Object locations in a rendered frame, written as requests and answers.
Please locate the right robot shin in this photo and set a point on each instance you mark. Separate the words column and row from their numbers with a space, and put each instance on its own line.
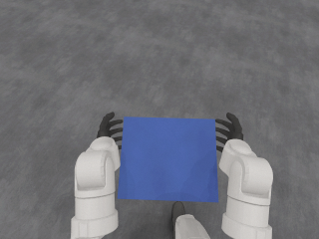
column 184, row 216

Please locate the right robot foot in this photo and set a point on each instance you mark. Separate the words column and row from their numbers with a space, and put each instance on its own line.
column 176, row 211

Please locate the right robot hand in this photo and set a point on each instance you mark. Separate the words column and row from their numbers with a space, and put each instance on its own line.
column 235, row 130

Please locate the carton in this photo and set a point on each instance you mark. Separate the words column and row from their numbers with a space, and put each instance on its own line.
column 168, row 159

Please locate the right robot forearm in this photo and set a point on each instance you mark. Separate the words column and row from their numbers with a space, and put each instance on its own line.
column 249, row 187

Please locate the left robot forearm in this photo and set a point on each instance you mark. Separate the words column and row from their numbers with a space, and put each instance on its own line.
column 95, row 211

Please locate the left robot hand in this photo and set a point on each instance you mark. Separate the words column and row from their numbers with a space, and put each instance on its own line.
column 106, row 124

